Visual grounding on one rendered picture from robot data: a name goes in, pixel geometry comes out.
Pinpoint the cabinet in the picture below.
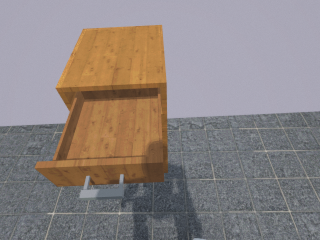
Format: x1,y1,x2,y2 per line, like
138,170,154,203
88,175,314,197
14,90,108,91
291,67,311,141
55,25,168,173

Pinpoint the handle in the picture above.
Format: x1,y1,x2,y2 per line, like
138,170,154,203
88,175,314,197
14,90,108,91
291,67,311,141
79,174,124,201

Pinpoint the drawer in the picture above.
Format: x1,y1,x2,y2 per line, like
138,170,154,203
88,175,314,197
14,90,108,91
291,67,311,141
35,87,165,187

